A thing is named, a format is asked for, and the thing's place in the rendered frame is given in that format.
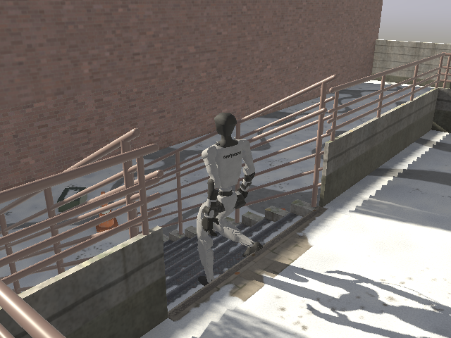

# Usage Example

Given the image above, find stairs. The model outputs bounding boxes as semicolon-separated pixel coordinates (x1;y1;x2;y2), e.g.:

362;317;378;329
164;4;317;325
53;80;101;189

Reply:
163;213;303;312

